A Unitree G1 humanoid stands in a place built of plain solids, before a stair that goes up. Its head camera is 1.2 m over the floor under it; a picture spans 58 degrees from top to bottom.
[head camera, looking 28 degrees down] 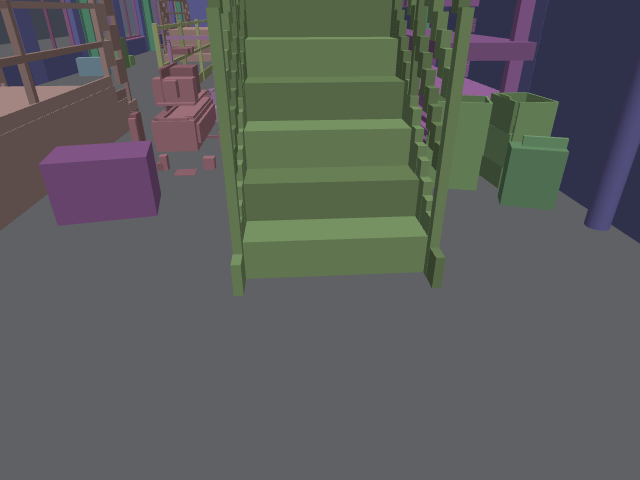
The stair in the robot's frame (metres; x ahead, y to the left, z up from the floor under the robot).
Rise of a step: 0.21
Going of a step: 0.24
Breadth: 1.01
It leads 4 degrees to the left of straight ahead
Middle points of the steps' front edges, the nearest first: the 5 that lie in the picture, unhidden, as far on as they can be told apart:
1.87 -0.08 0.21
2.11 -0.06 0.42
2.34 -0.05 0.63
2.58 -0.03 0.84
2.82 -0.01 1.05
